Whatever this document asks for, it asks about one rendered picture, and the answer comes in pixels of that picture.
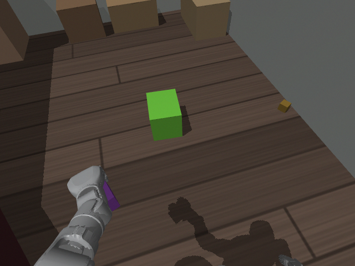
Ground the right robot hand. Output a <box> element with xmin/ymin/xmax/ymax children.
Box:
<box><xmin>278</xmin><ymin>254</ymin><xmax>303</xmax><ymax>266</ymax></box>

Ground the left robot hand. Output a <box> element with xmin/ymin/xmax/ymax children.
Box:
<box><xmin>67</xmin><ymin>166</ymin><xmax>112</xmax><ymax>213</ymax></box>

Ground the left robot arm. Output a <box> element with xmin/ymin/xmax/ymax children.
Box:
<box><xmin>34</xmin><ymin>184</ymin><xmax>112</xmax><ymax>266</ymax></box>

